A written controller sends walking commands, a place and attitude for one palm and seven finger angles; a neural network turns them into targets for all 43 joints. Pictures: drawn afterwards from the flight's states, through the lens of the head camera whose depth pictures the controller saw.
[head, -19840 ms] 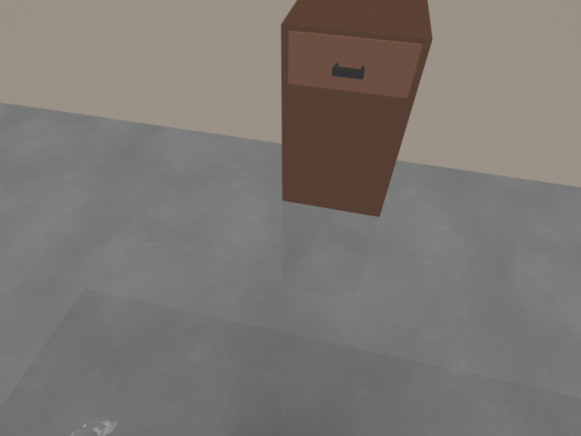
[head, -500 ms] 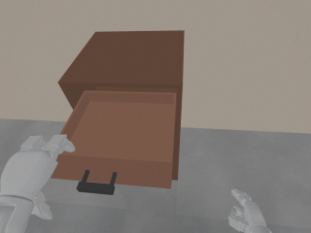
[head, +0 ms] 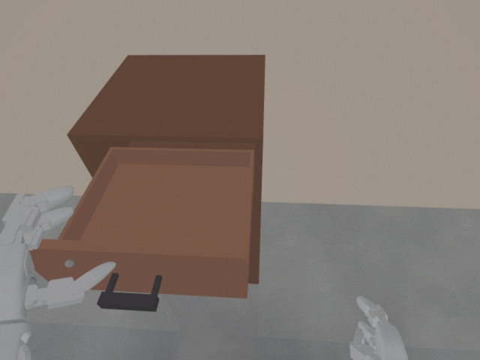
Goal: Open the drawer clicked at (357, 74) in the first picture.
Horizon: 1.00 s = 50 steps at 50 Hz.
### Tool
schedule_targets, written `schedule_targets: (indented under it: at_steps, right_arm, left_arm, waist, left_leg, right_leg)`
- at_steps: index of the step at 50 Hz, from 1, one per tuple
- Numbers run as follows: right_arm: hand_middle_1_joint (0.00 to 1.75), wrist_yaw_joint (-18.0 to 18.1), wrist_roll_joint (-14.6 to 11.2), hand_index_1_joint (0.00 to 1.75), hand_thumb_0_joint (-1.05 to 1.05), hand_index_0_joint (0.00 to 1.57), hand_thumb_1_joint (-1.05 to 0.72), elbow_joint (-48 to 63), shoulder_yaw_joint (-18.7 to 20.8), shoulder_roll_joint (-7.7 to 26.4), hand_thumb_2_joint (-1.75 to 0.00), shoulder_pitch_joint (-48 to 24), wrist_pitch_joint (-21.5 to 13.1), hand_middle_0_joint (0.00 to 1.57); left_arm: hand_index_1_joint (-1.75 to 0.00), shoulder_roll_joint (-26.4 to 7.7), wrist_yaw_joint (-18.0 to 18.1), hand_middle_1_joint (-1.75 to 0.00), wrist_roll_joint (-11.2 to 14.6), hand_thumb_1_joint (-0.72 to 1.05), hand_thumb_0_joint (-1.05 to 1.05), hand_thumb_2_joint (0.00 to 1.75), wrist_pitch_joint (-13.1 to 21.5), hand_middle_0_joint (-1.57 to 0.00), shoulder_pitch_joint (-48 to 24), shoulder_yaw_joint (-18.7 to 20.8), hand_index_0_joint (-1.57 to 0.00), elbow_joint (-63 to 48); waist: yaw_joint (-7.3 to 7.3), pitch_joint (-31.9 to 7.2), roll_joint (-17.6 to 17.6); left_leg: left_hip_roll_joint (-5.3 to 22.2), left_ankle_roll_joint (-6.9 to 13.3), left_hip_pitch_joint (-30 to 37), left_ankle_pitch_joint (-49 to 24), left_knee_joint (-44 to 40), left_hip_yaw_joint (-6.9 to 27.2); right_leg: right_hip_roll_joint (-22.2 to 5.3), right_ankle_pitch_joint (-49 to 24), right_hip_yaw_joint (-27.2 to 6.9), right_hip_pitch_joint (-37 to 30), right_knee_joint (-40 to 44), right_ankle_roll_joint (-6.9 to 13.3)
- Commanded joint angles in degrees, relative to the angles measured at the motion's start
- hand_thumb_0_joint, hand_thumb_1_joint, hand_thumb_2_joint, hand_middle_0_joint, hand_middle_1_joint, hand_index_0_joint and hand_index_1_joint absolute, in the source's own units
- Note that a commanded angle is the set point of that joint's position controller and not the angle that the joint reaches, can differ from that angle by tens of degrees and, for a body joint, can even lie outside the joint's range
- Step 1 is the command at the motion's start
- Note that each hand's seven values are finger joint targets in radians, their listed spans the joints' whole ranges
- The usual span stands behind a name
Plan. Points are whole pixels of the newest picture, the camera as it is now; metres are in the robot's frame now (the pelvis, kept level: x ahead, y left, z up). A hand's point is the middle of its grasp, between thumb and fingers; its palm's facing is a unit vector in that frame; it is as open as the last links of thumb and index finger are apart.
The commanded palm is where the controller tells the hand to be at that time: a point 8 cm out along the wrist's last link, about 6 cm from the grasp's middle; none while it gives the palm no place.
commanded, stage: draw the hand back to the body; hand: left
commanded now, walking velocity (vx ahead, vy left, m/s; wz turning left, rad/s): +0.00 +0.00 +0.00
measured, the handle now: (132, 290) +0.24 +0.25 -0.07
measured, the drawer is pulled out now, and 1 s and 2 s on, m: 0.30 0.30 0.30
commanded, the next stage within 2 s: step back with the hand held close in 0.50 s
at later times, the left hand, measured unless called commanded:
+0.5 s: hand (67, 272) +0.18 +0.23 +0.16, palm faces +0.41 -0.82 -0.41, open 7.6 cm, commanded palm +0.12 +0.27 +0.17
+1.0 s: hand (53, 282) +0.17 +0.25 +0.15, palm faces +0.27 -0.81 -0.52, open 7.4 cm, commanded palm +0.10 +0.29 +0.17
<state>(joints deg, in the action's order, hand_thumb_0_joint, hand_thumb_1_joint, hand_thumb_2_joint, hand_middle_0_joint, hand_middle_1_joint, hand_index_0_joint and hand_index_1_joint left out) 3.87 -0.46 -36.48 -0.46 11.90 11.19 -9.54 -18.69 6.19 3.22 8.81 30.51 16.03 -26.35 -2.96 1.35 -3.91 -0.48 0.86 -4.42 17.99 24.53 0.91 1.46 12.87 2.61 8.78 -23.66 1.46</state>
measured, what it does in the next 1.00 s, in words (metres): stands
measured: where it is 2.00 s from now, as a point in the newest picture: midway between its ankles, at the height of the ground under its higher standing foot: outside the picture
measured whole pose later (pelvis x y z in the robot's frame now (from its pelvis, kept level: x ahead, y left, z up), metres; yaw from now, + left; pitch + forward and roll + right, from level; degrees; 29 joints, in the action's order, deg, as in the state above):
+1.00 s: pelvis -0.03 +0.01 +0.00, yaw +0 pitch +2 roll +0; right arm 4.2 -1.4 -32.1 1.9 12.4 9.4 -3.5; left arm -23.3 6.9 2.3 12.2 37.4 21.2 -33.4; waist 0.9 2.8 -0.5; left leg -2.3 2.0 -14.8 16.4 28.8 0.1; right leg -0.5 11.1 2.0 19.1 -27.8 0.4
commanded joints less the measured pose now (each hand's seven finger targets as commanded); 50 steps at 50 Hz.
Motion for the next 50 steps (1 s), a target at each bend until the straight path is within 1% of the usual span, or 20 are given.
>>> schedule_targets:
  at_steps: [1, 6, 8, 11, 13, 15, 19, 21, 24, 27, 29, 30, 31, 32, 36, 38, 42, 44, 46, 50]
  right_arm:
    - [0.30, 0.38, 0.02, 0.30, 0.00, 0.20, -0.90, 9.54, 2.07, 5.01, -0.90, -7.61, -2.92, 0.20]
    - [0.30, 0.73, -0.12, 0.30, 0.00, 0.20, -0.90, 9.71, 2.13, 4.87, -0.90, -7.86, -2.72, 0.20]
    - [0.30, 0.79, -0.16, 0.30, 0.00, 0.20, -0.90, 9.63, 2.02, 4.91, -0.90, -8.24, -2.78, 0.20]
    - [0.30, 0.82, -0.17, 0.30, 0.00, 0.20, -0.90, 9.75, 1.89, 4.63, -0.90, -8.20, -2.80, 0.20]
    - [0.30, 0.84, -0.15, 0.30, 0.00, 0.20, -0.90, 9.56, 1.94, 4.75, -0.90, -8.43, -2.96, 0.20]
    - [0.30, 0.80, -0.14, 0.30, 0.00, 0.20, -0.90, 9.63, 1.94, 4.60, -0.90, -8.03, -2.98, 0.20]
    - [0.30, 0.72, -0.14, 0.30, 0.00, 0.20, -0.90, 9.62, 1.78, 4.55, -0.90, -8.29, -2.97, 0.20]
    - [0.30, 0.71, -0.20, 0.30, 0.00, 0.20, -0.90, 9.78, 1.76, 4.46, -0.90, -8.45, -2.79, 0.20]
    - [0.30, 0.66, -0.24, 0.30, 0.00, 0.20, -0.90, 9.69, 1.74, 4.53, -0.90, -8.44, -2.93, 0.20]
    - [0.30, 0.61, -0.13, 0.30, 0.00, 0.20, -0.90, 9.70, 1.74, 4.41, -0.90, -8.44, -3.20, 0.20]
    - [0.30, 0.57, -0.10, 0.30, 0.00, 0.20, -0.90, 9.54, 1.76, 4.52, -0.90, -8.32, -3.25, 0.20]
    - [0.30, 0.57, -0.16, 0.30, 0.00, 0.20, -0.90, 9.59, 1.81, 4.45, -0.90, -8.26, -3.08, 0.20]
    - [0.30, 0.52, -0.69, 0.30, 0.00, 0.20, -0.90, 11.73, 1.89, 6.39, -0.90, -5.69, -1.63, 0.20]
    - [0.30, 0.51, -0.32, 0.30, 0.00, 0.20, -0.90, 9.98, 2.18, 5.52, -0.90, -5.92, -0.75, 0.20]
    - [0.30, -0.12, -0.59, 0.30, 0.00, 0.20, -0.90, 11.59, 2.70, 6.33, -0.90, -6.79, 1.04, 0.20]
    - [0.30, -0.05, -0.56, 0.30, 0.00, 0.20, -0.90, 12.05, 3.16, 6.60, -0.90, -7.45, 1.74, 0.20]
    - [0.30, 0.03, -0.80, 0.30, 0.00, 0.20, -0.90, 13.12, 4.03, 6.44, -0.90, -7.42, 2.84, 0.20]
    - [0.30, 0.19, -0.78, 0.30, 0.00, 0.20, -0.90, 13.54, 4.14, 6.36, -0.90, -7.24, 3.03, 0.20]
    - [0.30, 0.27, -0.83, 0.30, 0.00, 0.20, -0.90, 13.94, 4.22, 6.21, -0.90, -7.23, 3.17, 0.20]
    - [0.30, 0.51, -0.28, 0.30, 0.00, 0.20, -0.90, 14.32, 4.19, 6.59, -0.90, -6.79, 2.75, 0.20]
  left_arm:
    - [-0.62, -8.65, 1.18, -0.62, 0.14, 0.41, 0.00, 0.69, 3.56, -0.24, -1.63, 7.14, -0.24, -10.95]
    - [-0.50, -8.98, 1.26, -0.50, 0.24, 0.58, 0.00, 0.76, 3.79, -0.22, -1.57, 7.46, -0.22, -11.84]
    - [-0.46, -9.15, 1.28, -0.46, 0.17, 0.65, 0.00, 0.80, 3.65, -0.22, -2.36, 7.39, -0.22, -12.48]
    - [-0.39, -8.41, 1.29, -0.39, 0.24, 0.76, 0.00, 0.84, 3.56, -0.21, -1.52, 6.92, -0.21, -11.35]
    - [-0.34, -9.17, 1.35, -0.34, 0.10, 0.83, 0.00, 0.87, 3.54, -0.21, -2.53, 7.46, -0.21, -12.03]
    - [-0.30, -8.60, 1.37, -0.30, 0.18, 0.90, 0.00, 0.90, 3.55, -0.20, -2.18, 7.06, -0.20, -11.53]
    - [-0.30, -8.70, 1.26, -0.30, 0.24, 0.90, 0.00, 0.90, 3.48, -0.20, -2.54, 7.11, -0.20, -11.35]
    - [-0.30, -8.71, 1.23, -0.30, 0.33, 0.90, 0.00, 0.90, 3.36, -0.20, -2.12, 7.25, -0.20, -10.42]
    - [-0.30, -8.66, 1.23, -0.30, 0.16, 0.90, 0.00, 0.90, 3.56, -0.20, -2.77, 6.86, -0.20, -11.41]
    - [-0.30, -9.17, 1.49, -0.30, 0.16, 0.90, 0.00, 0.90, 3.58, -0.20, -1.90, 7.61, -0.20, -11.52]
    - [-0.30, -9.15, 1.49, -0.30, 0.04, 0.90, 0.00, 0.90, 3.60, -0.20, -2.19, 7.43, -0.20, -12.16]
    - [-0.30, -8.89, 1.50, -0.30, 0.15, 0.90, 0.00, 0.90, 3.46, -0.20, -1.45, 7.42, -0.20, -11.37]
    - [-0.30, -16.15, 1.91, -0.30, 0.10, 0.90, 0.00, 0.90, 6.15, -0.20, -9.82, 15.67, -0.20, -17.39]
    - [-0.30, -12.11, 1.45, -0.30, -0.50, 0.90, 0.00, 0.90, 6.43, -0.20, -4.52, 13.10, -0.20, -11.43]
    - [-0.30, -8.72, 0.94, -0.30, -1.00, 0.90, 0.00, 0.90, 6.86, -0.20, 2.59, 9.63, -0.20, -11.84]
    - [-0.30, -9.93, 1.30, -0.30, -0.98, 0.90, 0.00, 0.90, 6.99, -0.20, 4.14, 10.74, -0.20, -13.58]
    - [-0.30, -11.79, 2.02, -0.30, -1.06, 0.90, 0.00, 0.90, 7.04, -0.20, 7.41, 12.91, -0.20, -15.88]
    - [-0.30, -12.29, 2.20, -0.30, -0.85, 0.90, 0.00, 0.90, 7.02, -0.20, 8.07, 13.35, -0.20, -17.84]
    - [-0.30, -12.26, 2.37, -0.30, -0.68, 0.90, 0.00, 0.90, 6.90, -0.20, 9.02, 13.56, -0.20, -18.07]
    - [-0.30, -12.09, 2.84, -0.30, -0.76, 0.90, 0.00, 0.90, 6.93, -0.20, 9.20, 13.63, -0.20, -20.18]
  waist:
    - [-0.27, -6.42, 1.38]
    - [-0.31, -6.62, 2.29]
    - [-0.23, -5.57, 0.03]
    - [-0.29, -4.54, 2.06]
    - [-0.32, -4.76, -0.12]
    - [-0.17, -5.15, 1.20]
    - [-0.21, -4.42, 0.43]
    - [-0.41, -4.19, 3.02]
    - [-0.21, -4.04, -0.48]
    - [-0.60, -5.40, 1.25]
    - [-0.43, -5.49, 0.01]
    - [-0.51, -5.59, 1.53]
    - [2.22, 1.30, 3.39]
    - [2.77, 0.06, 7.33]
    - [2.90, -5.78, 3.44]
    - [2.75, -8.20, 2.32]
    - [2.80, -11.71, 4.34]
    - [2.83, -13.15, 2.53]
    - [2.94, -12.63, 2.77]
    - [2.77, -11.06, -0.42]
  left_leg:
    - [2.47, -0.35, -2.82, -19.39, -2.65, -1.06]
    - [2.30, -0.04, -2.71, -18.10, -2.54, -1.14]
    - [2.12, -0.06, -2.59, -16.95, -2.45, -1.21]
    - [2.23, 0.15, -3.10, -15.45, -2.74, -1.00]
    - [2.01, 0.08, -2.64, -15.55, -2.54, -1.16]
    - [2.18, 0.12, -2.63, -15.76, -2.65, -1.07]
    - [2.10, 0.04, -3.05, -15.27, -2.84, -1.03]
    - [2.16, 0.26, -3.37, -15.11, -2.93, -0.73]
    - [2.14, 0.06, -2.87, -14.48, -2.90, -0.93]
    - [2.03, 0.17, -2.97, -15.69, -2.86, -0.74]
    - [2.08, -0.03, -2.73, -16.44, -2.76, -0.71]
    - [2.14, 0.03, -2.86, -16.71, -2.89, -0.58]
    - [2.73, 0.84, -7.13, -11.06, -1.38, 1.54]
    - [2.40, 1.13, -6.32, -8.99, 0.20, 2.03]
    - [2.74, 1.41, -5.32, -11.16, 0.22, 1.47]
    - [3.66, 1.21, -6.43, -16.24, -0.81, 2.18]
    - [4.91, 0.84, -8.55, -23.25, 0.04, 3.07]
    - [5.02, 0.15, -8.69, -26.49, 1.32, 3.42]
    - [5.48, 0.25, -9.84, -25.65, 1.30, 4.09]
    - [7.27, 0.32, -14.26, -23.93, -0.64, 6.55]
  right_leg:
    - [-3.17, -13.81, -0.19, -5.26, 2.10, -0.16]
    - [-3.26, -13.06, -0.37, -5.06, 2.37, -0.36]
    - [-3.24, -11.72, -0.85, -4.02, 3.17, -0.22]
    - [-3.21, -9.91, -0.57, -3.50, 3.14, -0.42]
    - [-3.22, -10.18, -1.06, -3.36, 3.60, -0.25]
    - [-3.31, -10.47, -0.64, -3.69, 3.12, -0.45]
    - [-3.44, -10.06, -0.78, -3.65, 3.28, -0.45]
    - [-3.22, -9.60, -0.60, -3.67, 3.23, -0.53]
    - [-3.38, -8.70, -0.93, -3.11, 3.59, -0.36]
    - [-3.35, -10.14, -0.59, -4.29, 2.88, -0.43]
    - [-3.36, -10.88, -0.66, -4.35, 2.97, -0.29]
    - [-3.27, -11.14, -0.48, -4.55, 2.75, -0.36]
    - [-6.30, -13.20, -8.07, 1.24, 6.26, 0.13]
    - [-7.96, -12.31, -8.44, 1.96, 7.02, 0.50]
    - [-9.04, -13.09, -7.74, 0.91, 4.56, 0.60]
    - [-8.23, -17.10, -6.00, -1.39, 1.98, 0.15]
    - [-7.74, -23.03, -4.95, -4.04, -2.10, -0.14]
    - [-8.11, -25.43, -4.74, -3.96, -3.88, 0.52]
    - [-7.84, -23.52, -4.78, -2.57, -4.74, 0.39]
    - [-6.21, -16.62, -3.57, -1.50, -8.11, 0.08]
